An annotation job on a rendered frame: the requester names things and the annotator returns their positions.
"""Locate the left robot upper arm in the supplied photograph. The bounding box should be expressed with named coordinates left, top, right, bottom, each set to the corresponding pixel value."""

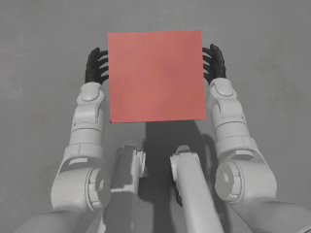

left=13, top=166, right=112, bottom=233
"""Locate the robot thigh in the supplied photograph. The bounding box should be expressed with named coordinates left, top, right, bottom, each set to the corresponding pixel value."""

left=169, top=150, right=225, bottom=233
left=97, top=145, right=146, bottom=233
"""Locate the robot left thigh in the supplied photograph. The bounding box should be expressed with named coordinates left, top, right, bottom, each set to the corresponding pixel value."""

left=97, top=145, right=146, bottom=233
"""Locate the right robot upper arm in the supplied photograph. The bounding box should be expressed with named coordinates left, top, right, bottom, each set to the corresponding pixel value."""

left=215, top=159, right=311, bottom=233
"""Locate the robot right thigh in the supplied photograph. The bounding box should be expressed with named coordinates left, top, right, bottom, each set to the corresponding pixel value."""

left=169, top=150, right=225, bottom=233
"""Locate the robot right forearm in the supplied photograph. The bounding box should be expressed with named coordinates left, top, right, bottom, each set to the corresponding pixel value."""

left=205, top=78, right=277, bottom=190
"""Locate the left robot hand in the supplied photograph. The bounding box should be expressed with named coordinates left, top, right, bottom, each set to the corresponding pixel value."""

left=85, top=47, right=109, bottom=85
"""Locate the right robot hand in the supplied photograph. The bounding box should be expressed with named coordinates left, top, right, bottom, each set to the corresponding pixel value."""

left=202, top=44, right=226, bottom=85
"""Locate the robot left forearm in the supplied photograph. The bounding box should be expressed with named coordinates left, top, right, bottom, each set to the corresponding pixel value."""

left=51, top=82, right=108, bottom=201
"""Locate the carton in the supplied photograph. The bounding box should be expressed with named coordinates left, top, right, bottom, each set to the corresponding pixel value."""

left=107, top=30, right=206, bottom=123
